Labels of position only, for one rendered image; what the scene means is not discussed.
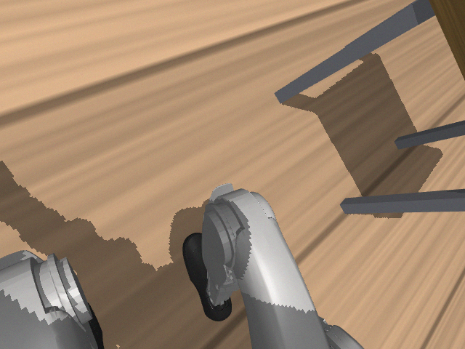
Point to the left robot foot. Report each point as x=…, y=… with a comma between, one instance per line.
x=96, y=330

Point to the chair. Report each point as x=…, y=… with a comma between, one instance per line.
x=451, y=17

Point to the right robot foot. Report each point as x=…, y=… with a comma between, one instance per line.
x=192, y=253

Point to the right robot hand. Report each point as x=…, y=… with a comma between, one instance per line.
x=338, y=338

